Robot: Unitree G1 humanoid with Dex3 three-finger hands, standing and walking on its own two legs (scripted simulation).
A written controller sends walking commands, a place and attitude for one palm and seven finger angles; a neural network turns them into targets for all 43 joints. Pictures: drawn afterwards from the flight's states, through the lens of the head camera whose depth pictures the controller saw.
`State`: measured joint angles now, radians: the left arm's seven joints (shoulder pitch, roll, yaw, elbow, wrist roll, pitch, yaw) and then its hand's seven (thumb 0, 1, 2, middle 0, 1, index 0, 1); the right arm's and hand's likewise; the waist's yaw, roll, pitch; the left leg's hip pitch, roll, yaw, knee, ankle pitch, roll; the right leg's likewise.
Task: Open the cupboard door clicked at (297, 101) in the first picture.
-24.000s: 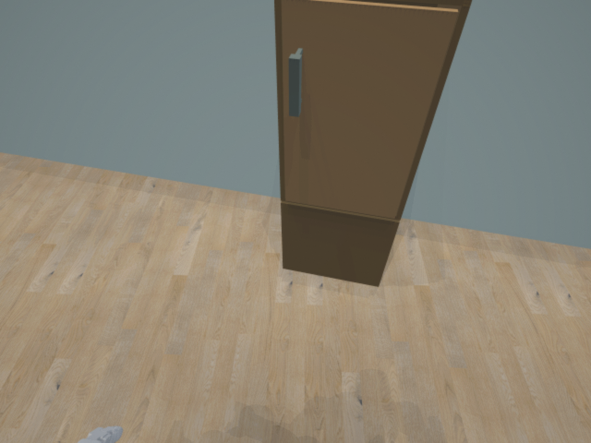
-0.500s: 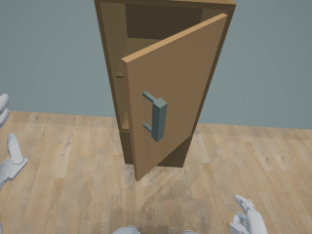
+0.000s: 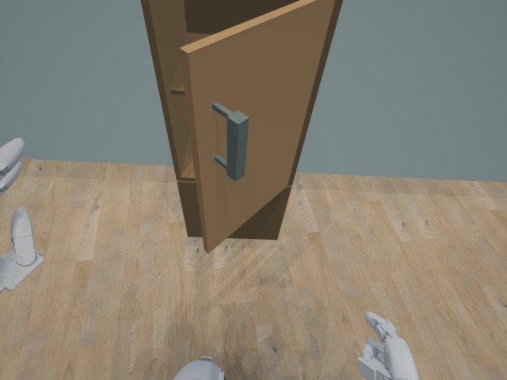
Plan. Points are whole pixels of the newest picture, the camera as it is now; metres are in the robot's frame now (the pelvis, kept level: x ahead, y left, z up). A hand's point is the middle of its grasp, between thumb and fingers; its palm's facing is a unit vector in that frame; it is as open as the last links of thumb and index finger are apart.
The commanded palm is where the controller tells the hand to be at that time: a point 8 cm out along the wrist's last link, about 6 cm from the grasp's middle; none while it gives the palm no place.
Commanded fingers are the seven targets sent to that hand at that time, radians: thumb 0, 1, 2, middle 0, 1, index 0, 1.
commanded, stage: stop stepping back and stand still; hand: left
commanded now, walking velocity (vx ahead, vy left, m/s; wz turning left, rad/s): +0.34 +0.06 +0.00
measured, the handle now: (227, 142) +0.48 +0.10 +0.09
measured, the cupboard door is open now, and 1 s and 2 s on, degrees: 47 47 47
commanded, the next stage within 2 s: let the arm hang, fingers relaxed in 1.24 s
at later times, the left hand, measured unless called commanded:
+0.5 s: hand out of the picture +0.12 +0.25 +0.19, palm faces +0.50 -0.76 -0.42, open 7.4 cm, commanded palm +0.05 +0.29 +0.19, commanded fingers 0.00 0.90 0.90 -0.20 -0.30 -0.20 -0.30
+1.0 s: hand out of the picture +0.10 +0.29 +0.17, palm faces +0.45 -0.76 -0.47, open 7.4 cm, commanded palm +0.04 +0.33 +0.19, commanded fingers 0.00 0.90 0.90 -0.20 -0.30 -0.20 -0.30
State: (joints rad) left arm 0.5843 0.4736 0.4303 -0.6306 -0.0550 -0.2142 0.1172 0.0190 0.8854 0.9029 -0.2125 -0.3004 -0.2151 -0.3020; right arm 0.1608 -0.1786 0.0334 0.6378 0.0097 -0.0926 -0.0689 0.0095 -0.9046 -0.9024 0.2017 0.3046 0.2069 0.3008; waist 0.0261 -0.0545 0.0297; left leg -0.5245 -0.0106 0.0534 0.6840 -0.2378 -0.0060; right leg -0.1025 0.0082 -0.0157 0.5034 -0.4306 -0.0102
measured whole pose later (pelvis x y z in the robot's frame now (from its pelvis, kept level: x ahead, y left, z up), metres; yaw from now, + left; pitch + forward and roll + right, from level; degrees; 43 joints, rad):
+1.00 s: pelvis -0.09 +0.02 +0.01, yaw +2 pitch -2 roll +0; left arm 0.52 0.39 0.41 -0.44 -0.02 -0.23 0.13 0.02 0.89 0.90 -0.21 -0.30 -0.21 -0.30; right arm 0.22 -0.19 0.02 0.63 0.00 -0.14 -0.06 0.01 -0.90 -0.90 0.20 0.30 0.21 0.30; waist 0.01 -0.01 0.05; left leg -0.17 0.02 0.07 0.49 -0.29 0.00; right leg -0.28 -0.04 -0.07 0.48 -0.17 0.00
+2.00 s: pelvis -0.12 +0.00 +0.01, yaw +6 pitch -1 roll +0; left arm 0.24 0.25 0.04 1.11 0.02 0.02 0.01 0.01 0.92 0.90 -0.20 -0.30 -0.20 -0.30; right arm 0.33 -0.19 -0.02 1.09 -0.03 0.03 -0.01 0.00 -0.91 -0.90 0.20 0.30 0.20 0.30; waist 0.00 0.03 0.06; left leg -0.23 0.02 0.00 0.49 -0.24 -0.01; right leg -0.30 -0.04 -0.13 0.45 -0.14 -0.03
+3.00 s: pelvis -0.06 +0.00 +0.02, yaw +5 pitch -1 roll +0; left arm 0.11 0.27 0.02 1.14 0.01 -0.03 0.01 0.01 0.91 0.90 -0.20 -0.30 -0.20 -0.30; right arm 0.14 -0.28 0.00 1.13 -0.02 0.00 -0.01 0.00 -0.91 -0.90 0.20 0.30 0.20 0.30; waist 0.00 0.03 0.06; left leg -0.06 0.04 0.01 0.30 -0.23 -0.04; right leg -0.17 -0.01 -0.12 0.34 -0.16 -0.03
